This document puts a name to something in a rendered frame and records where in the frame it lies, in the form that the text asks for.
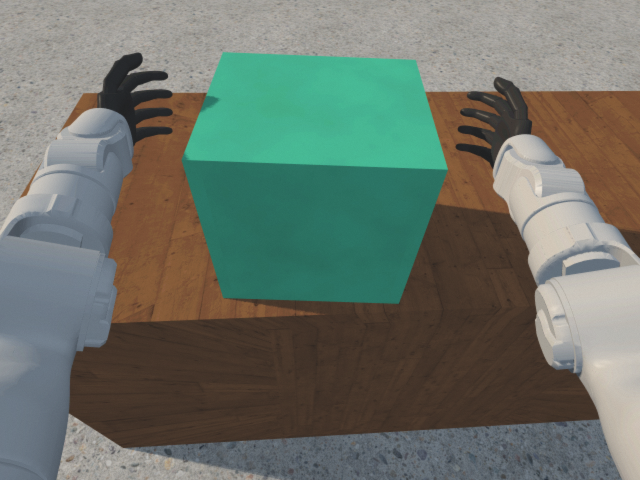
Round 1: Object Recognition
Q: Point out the right robot hand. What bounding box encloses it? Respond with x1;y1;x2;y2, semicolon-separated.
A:
456;77;532;168

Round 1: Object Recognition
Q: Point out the left robot hand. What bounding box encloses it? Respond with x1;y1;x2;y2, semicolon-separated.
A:
97;53;173;147

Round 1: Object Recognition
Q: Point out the robot left forearm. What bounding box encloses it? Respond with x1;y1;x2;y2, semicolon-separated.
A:
0;108;134;258

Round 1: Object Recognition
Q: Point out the left robot upper arm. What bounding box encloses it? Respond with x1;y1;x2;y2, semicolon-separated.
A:
0;236;117;480

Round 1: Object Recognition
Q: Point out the carton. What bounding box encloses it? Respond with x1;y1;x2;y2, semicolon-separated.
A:
182;52;448;304

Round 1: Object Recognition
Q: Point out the robot right forearm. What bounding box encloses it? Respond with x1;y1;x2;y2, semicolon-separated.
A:
493;134;640;287

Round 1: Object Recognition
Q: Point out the right robot upper arm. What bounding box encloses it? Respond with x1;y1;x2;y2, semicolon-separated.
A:
535;265;640;480

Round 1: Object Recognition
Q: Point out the pedestal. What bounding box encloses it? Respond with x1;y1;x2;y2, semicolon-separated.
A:
0;91;640;448

